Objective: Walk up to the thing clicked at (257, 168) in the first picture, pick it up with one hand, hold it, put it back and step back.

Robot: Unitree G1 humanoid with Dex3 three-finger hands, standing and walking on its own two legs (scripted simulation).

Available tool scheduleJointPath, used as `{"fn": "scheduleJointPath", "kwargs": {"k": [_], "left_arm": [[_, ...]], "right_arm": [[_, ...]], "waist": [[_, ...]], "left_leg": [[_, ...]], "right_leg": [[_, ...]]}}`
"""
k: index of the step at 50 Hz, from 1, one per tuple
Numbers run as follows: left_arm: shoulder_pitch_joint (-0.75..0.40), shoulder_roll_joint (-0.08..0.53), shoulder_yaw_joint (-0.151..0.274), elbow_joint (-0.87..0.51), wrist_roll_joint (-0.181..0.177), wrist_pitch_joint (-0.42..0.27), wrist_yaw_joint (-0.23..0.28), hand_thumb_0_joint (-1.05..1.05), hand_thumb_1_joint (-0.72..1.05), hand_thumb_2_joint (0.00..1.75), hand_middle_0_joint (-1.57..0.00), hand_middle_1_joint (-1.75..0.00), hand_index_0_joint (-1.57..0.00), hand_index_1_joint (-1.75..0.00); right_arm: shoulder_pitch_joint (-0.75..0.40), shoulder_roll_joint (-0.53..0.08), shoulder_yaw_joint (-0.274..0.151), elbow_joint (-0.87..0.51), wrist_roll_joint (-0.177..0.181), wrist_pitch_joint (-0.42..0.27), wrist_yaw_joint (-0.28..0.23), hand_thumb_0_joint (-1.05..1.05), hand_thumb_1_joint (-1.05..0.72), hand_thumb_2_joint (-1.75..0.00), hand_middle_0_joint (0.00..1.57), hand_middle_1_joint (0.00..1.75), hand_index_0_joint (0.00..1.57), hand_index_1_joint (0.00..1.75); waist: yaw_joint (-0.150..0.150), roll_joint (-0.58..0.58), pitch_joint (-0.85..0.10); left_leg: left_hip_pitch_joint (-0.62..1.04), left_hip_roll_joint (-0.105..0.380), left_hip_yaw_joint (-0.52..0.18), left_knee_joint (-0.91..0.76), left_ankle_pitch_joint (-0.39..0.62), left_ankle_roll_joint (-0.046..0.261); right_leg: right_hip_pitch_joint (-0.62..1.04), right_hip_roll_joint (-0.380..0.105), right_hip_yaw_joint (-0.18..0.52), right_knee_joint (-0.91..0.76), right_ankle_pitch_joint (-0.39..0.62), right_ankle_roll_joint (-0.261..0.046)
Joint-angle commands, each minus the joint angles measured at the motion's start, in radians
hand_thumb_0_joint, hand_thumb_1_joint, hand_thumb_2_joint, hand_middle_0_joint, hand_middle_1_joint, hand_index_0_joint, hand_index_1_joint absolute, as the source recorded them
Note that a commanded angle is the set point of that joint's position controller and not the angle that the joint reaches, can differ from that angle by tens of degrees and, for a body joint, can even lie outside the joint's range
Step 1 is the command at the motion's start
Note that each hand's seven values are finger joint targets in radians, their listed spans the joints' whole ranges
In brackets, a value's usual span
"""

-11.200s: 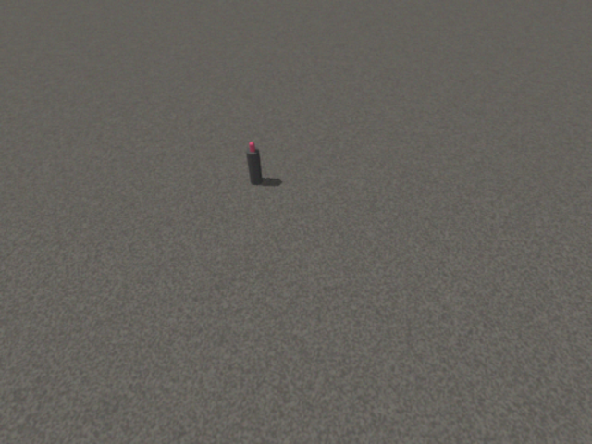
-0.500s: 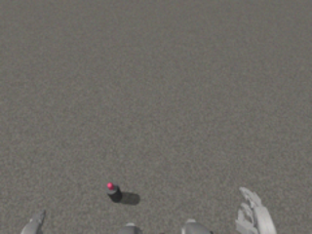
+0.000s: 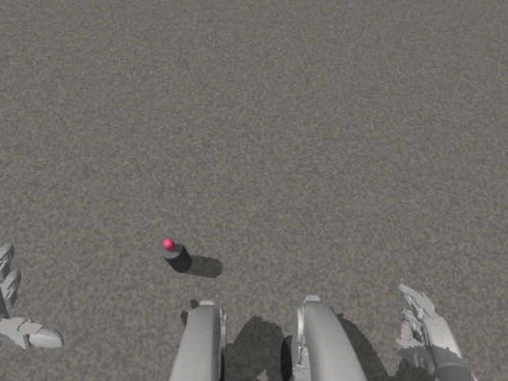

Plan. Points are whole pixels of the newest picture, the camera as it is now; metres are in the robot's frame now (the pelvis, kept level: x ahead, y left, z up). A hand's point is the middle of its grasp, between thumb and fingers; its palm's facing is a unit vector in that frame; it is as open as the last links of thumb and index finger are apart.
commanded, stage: go down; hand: left
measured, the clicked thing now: (175, 253) +0.42 +0.23 -0.47
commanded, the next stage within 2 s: approach in 1.50 s
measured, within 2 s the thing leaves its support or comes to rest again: neither
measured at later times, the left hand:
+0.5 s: hand (32, 276) +0.29 +0.40 -0.13, palm faces +0.21 -0.96 -0.17, open 17.6 cm
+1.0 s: hand (31, 268) +0.31 +0.42 -0.15, palm faces +0.23 -0.97 -0.13, open 17.5 cm
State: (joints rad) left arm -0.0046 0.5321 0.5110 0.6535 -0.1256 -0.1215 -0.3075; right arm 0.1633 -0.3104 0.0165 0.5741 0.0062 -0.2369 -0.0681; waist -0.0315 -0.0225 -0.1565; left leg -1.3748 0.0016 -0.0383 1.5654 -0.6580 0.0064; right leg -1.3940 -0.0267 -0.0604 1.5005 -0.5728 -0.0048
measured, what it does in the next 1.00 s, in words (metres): lowers itself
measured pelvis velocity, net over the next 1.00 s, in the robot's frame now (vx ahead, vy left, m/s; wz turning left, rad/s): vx -0.04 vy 0.00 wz -0.04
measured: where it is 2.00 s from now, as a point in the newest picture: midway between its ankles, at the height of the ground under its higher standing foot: outside the picture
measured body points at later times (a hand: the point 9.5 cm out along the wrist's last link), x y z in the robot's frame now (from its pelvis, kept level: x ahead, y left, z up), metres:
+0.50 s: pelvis -0.03 +0.00 -0.10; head +0.16 +0.04 +0.31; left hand +0.28 +0.45 -0.11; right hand +0.13 -0.27 -0.20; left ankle +0.03 +0.11 -0.56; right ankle +0.06 -0.12 -0.56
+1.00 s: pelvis -0.04 +0.00 -0.15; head +0.16 +0.05 +0.25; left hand +0.29 +0.47 -0.14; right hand +0.13 -0.28 -0.24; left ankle +0.03 +0.11 -0.56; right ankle +0.06 -0.12 -0.56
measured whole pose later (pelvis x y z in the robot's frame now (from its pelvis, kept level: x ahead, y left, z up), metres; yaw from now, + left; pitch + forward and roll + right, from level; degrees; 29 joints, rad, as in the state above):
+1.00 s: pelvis -0.04 +0.00 -0.15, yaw -2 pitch +33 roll -6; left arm -0.45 0.84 0.81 1.03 -0.17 -0.31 -0.66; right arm 0.11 -0.37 0.09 0.65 -0.03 -0.22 -0.08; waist -0.05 -0.03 -0.13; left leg -1.93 -0.01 -0.08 2.07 -0.71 0.01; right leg -1.93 -0.04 -0.09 1.96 -0.60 -0.01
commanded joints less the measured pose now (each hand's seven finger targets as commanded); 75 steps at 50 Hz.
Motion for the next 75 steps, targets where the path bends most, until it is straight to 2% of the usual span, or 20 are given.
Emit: {"fn": "scheduleJointPath", "kwargs": {"k": [1,2,7,8,13,16,22,25,27,32,40,47,49,51,53,57,61,67,70,75], "left_arm": [[-0.042,0.341,0.184,-0.042,-0.039,-0.114,-0.084,0.0,-0.56,0.0,-0.05,-0.01,-0.06,0.0],[-0.046,0.348,0.191,-0.02,-0.041,-0.124,-0.102,0.0,-0.57,0.0,-0.05,-0.02,-0.06,-0.01],[-0.203,0.442,0.249,0.017,-0.056,-0.197,-0.163,0.0,-0.58,0.03,-0.05,-0.03,-0.05,-0.03],[-0.24,0.444,0.245,0.03,-0.059,-0.209,-0.177,0.0,-0.57,0.04,-0.04,-0.03,-0.05,-0.03],[-0.35,0.513,0.271,0.102,-0.06,-0.242,-0.232,0.0,-0.56,0.04,-0.04,-0.03,-0.05,-0.03],[-0.396,0.554,0.281,0.116,-0.063,-0.249,-0.256,0.0,-0.55,0.05,-0.04,-0.04,-0.05,-0.03],[-0.412,0.624,0.336,0.125,-0.073,-0.242,-0.282,0.0,-0.58,0.07,-0.05,-0.06,-0.05,-0.06],[-0.405,0.599,0.329,0.162,-0.083,-0.237,-0.295,0.0,-0.58,0.06,-0.04,-0.06,-0.05,-0.05],[-0.42,0.647,0.355,0.147,-0.089,-0.243,-0.299,0.0,-0.58,0.07,-0.04,-0.06,-0.05,-0.06],[-0.46,0.648,0.36,0.156,-0.094,-0.25,-0.319,0.0,-0.57,0.07,-0.04,-0.06,-0.05,-0.06],[-0.526,0.706,0.383,0.168,-0.091,-0.254,-0.345,0.0,-0.57,0.07,-0.04,-0.07,-0.05,-0.06],[-0.569,0.739,0.381,0.192,-0.084,-0.245,-0.356,0.0,-0.56,0.07,-0.04,-0.06,-0.05,-0.06],[-0.578,0.733,0.381,0.204,-0.087,-0.243,-0.361,0.0,-0.58,0.06,-0.04,-0.06,-0.05,-0.06],[-0.59,0.765,0.396,0.193,-0.082,-0.241,-0.36,0.0,-0.6,0.06,-0.05,-0.07,-0.05,-0.06],[-0.604,0.756,0.381,0.205,-0.077,-0.239,-0.359,0.0,-0.6,0.06,-0.05,-0.06,-0.05,-0.06],[-0.619,0.777,0.386,0.205,-0.074,-0.242,-0.355,0.0,-0.57,0.06,-0.04,-0.06,-0.05,-0.05],[-0.614,0.756,0.376,0.212,-0.082,-0.243,-0.359,0.0,-0.59,0.06,-0.04,-0.06,-0.05,-0.05],[-0.619,0.771,0.391,0.197,-0.089,-0.243,-0.369,0.0,-0.61,0.05,-0.05,-0.07,-0.05,-0.06],[-0.628,0.792,0.409,0.198,-0.089,-0.245,-0.368,0.0,-0.61,0.05,-0.05,-0.06,-0.05,-0.05],[-0.628,0.785,0.405,0.226,-0.085,-0.249,-0.374,0.0,-0.61,0.05,-0.05,-0.06,-0.05,-0.06]], "right_arm": [[0.054,-0.198,-0.079,-0.078,0.006,-0.031,-0.011,0.0,-0.9,-0.9,0.2,0.3,0.2,0.3],[0.049,-0.201,-0.076,-0.07,0.003,-0.029,-0.011,0.0,-0.9,-0.9,0.2,0.3,0.2,0.3],[0.039,-0.208,-0.073,-0.037,-0.005,-0.026,-0.016,0.0,-0.89,-0.9,0.2,0.3,0.2,0.3],[0.042,-0.208,-0.071,-0.029,-0.008,-0.026,-0.018,0.0,-0.89,-0.89,0.2,0.3,0.2,0.3],[0.052,-0.228,-0.062,-0.005,-0.014,-0.026,-0.023,0.0,-0.88,-0.9,0.2,0.3,0.2,0.3],[0.052,-0.226,-0.053,0.002,-0.016,-0.022,-0.026,0.0,-0.87,-0.89,0.2,0.3,0.2,0.3],[0.05,-0.244,-0.036,0.0,-0.012,-0.018,-0.028,0.0,-0.87,-0.9,0.2,0.3,0.2,0.3],[0.048,-0.25,-0.034,0.007,-0.01,-0.019,-0.027,0.0,-0.87,-0.9,0.2,0.3,0.2,0.3],[0.047,-0.251,-0.03,0.003,-0.01,-0.018,-0.028,0.0,-0.87,-0.9,0.2,0.3,0.2,0.3],[0.056,-0.263,-0.03,0.013,-0.015,-0.02,-0.028,0.0,-0.87,-0.9,0.2,0.3,0.2,0.3],[0.066,-0.277,-0.021,0.018,-0.025,-0.018,-0.028,0.0,-0.87,-0.9,0.2,0.3,0.2,0.3],[0.06,-0.281,-0.014,0.016,-0.029,-0.012,-0.024,0.0,-0.87,-0.9,0.2,0.3,0.2,0.3],[0.072,-0.281,-0.012,0.022,-0.031,-0.011,-0.024,0.0,-0.88,-0.9,0.2,0.3,0.2,0.3],[0.073,-0.283,-0.009,0.021,-0.035,-0.012,-0.024,0.0,-0.88,-0.9,0.2,0.3,0.2,0.3],[0.07,-0.281,-0.007,0.019,-0.032,-0.009,-0.022,0.0,-0.87,-0.9,0.2,0.3,0.2,0.3],[0.06,-0.29,-0.008,0.012,-0.03,-0.011,-0.019,0.0,-0.88,-0.9,0.2,0.3,0.2,0.3],[0.057,-0.295,-0.009,0.012,-0.024,-0.012,-0.014,0.0,-0.88,-0.9,0.2,0.3,0.2,0.3],[0.088,-0.302,-0.005,0.027,-0.025,-0.003,-0.013,0.0,-0.88,-0.9,0.2,0.3,0.2,0.3],[0.086,-0.301,-0.003,0.025,-0.025,-0.002,-0.013,0.0,-0.88,-0.9,0.2,0.3,0.2,0.3],[0.096,-0.298,0.002,0.042,-0.033,0.006,-0.007,0.0,-0.88,-0.9,0.2,0.3,0.2,0.3]], "waist": [[0.062,0.136,-0.479],[0.062,0.151,-0.486],[0.045,0.116,-0.491],[0.032,0.128,-0.482],[0.024,0.153,-0.519],[0.033,0.158,-0.503],[0.054,0.204,-0.555],[0.043,0.203,-0.536],[0.049,0.196,-0.542],[0.034,0.217,-0.548],[0.032,0.226,-0.576],[0.029,0.215,-0.556],[0.023,0.219,-0.573],[0.027,0.219,-0.592],[0.016,0.205,-0.549],[0.024,0.225,-0.534],[0.02,0.23,-0.503],[0.022,0.274,-0.57],[0.021,0.261,-0.558],[0.018,0.251,-0.555]], "left_leg": [[0.211,-0.009,-0.022,-0.172,0.351,0.007],[0.2,-0.01,-0.024,-0.153,0.373,0.007],[0.069,-0.011,-0.014,-0.079,0.248,0.016],[0.044,-0.011,-0.013,-0.065,0.229,0.015],[0.014,-0.007,-0.028,-0.027,0.165,0.013],[-0.053,-0.007,-0.02,-0.012,0.077,0.018],[-0.049,-0.005,-0.042,0.01,0.093,0.011],[-0.052,-0.002,-0.051,0.035,0.129,0.01],[-0.087,-0.005,-0.04,0.059,0.136,0.014],[-0.075,0.0,-0.053,0.091,0.175,0.009],[-0.11,-0.004,-0.046,0.137,0.167,0.011],[-0.179,-0.009,-0.033,0.165,0.105,0.018],[-0.168,-0.009,-0.024,0.188,0.145,0.015],[-0.177,-0.013,-0.016,0.204,0.167,0.017],[-0.211,-0.011,-0.023,0.197,0.119,0.02],[-0.218,-0.006,-0.039,0.179,0.032,0.021],[-0.216,-0.001,-0.064,0.165,-0.012,0.019],[-0.143,-0.006,-0.065,0.201,0.133,0.006],[-0.176,-0.008,-0.061,0.213,0.129,0.01],[-0.198,-0.011,-0.046,0.239,0.149,0.012]], "right_leg": [[0.214,0.016,0.034,-0.078,0.231,-0.039],[0.185,0.017,0.028,-0.053,0.24,-0.042],[0.134,0.016,0.048,-0.015,0.148,-0.035],[0.115,0.013,0.053,-0.003,0.133,-0.034],[0.017,0.015,0.038,0.054,0.082,-0.036],[0.001,0.012,0.054,0.05,0.006,-0.031],[-0.06,0.017,0.006,0.137,0.035,-0.036],[-0.12,0.02,-0.005,0.17,0.058,-0.041],[-0.101,0.019,-0.001,0.176,0.059,-0.039],[-0.162,0.017,-0.009,0.223,0.084,-0.042],[-0.174,0.014,-0.011,0.266,0.082,-0.041],[-0.19,0.014,-0.011,0.277,0.039,-0.037],[-0.19,0.015,-0.008,0.286,0.067,-0.038],[-0.168,0.013,-0.006,0.288,0.08,-0.038],[-0.197,0.014,-0.012,0.288,0.045,-0.036],[-0.238,0.016,-0.019,0.304,-0.008,-0.035],[-0.297,0.017,-0.032,0.324,-0.029,-0.033],[-0.3,0.008,-0.03,0.359,0.064,-0.041],[-0.291,0.006,-0.03,0.363,0.061,-0.039],[-0.29,0.005,-0.026,0.376,0.068,-0.04]]}}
